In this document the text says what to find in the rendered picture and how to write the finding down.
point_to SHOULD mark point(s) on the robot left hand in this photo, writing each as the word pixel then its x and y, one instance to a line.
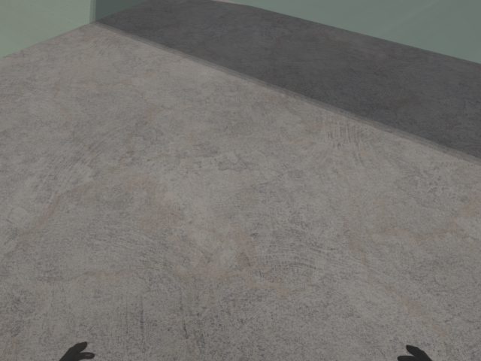
pixel 73 353

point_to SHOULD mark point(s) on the robot right hand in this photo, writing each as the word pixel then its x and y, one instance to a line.
pixel 418 355

